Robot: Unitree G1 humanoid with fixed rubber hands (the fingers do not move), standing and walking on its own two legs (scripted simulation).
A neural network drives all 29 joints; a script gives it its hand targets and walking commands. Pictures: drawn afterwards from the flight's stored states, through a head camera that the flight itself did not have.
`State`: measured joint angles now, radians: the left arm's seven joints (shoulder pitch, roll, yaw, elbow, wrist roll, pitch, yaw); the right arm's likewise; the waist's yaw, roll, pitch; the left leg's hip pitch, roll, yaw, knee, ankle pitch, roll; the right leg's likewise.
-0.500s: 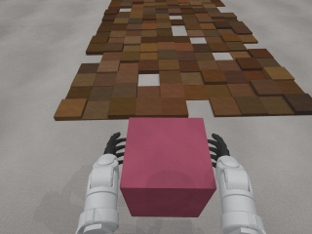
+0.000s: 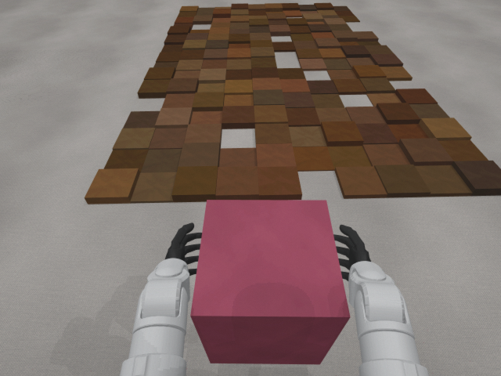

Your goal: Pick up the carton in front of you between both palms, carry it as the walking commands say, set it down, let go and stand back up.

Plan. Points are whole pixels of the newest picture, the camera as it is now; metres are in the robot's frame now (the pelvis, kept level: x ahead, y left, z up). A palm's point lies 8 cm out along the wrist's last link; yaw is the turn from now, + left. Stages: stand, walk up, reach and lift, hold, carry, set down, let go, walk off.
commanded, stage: reach and lift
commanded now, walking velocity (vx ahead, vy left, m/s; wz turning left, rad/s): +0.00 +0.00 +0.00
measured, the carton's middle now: (265, 285) +0.29 +0.00 -0.04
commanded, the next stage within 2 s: hold in 0.10 s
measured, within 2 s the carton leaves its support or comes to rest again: neither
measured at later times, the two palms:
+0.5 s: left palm (173, 269) +0.27 +0.15 +0.05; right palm (363, 273) +0.27 -0.15 +0.05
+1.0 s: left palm (183, 207) +0.37 +0.14 +0.09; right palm (358, 210) +0.37 -0.15 +0.08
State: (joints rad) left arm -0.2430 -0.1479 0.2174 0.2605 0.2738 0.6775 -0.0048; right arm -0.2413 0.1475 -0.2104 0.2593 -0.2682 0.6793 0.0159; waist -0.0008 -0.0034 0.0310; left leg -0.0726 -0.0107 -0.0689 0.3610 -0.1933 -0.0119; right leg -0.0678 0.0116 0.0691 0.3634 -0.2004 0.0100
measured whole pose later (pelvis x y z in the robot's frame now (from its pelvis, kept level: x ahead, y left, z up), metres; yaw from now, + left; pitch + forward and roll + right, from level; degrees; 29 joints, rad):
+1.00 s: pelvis +0.11 -0.01 -0.01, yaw -2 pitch +5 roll +1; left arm -0.11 -0.13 0.14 -0.31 0.08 1.15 0.10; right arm -0.14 0.13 -0.08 -0.26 -0.09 1.15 -0.10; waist 0.01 0.00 -0.20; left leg -0.25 0.04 0.16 0.48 -0.32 0.02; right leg -0.36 -0.05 -0.07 0.78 -0.51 -0.01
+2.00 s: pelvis +0.72 +0.00 +0.00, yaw -2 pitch +3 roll +0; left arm -0.41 -0.07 0.17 -0.39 0.04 1.30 0.16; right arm -0.43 0.08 -0.15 -0.36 -0.02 1.28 -0.15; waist -0.04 -0.01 -0.08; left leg -0.06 0.00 0.23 0.32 -0.32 0.05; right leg -0.64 -0.10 -0.12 0.70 -0.09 -0.03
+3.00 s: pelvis +1.42 -0.07 +0.01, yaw -2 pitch +4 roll +1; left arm -0.70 -0.07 0.31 -0.16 0.08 1.27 0.16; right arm -0.76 0.02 -0.25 -0.05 0.02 1.24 -0.17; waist -0.06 0.01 -0.06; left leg -0.15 0.03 0.08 0.67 -0.54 0.00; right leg -0.53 0.00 -0.10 0.50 -0.04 -0.07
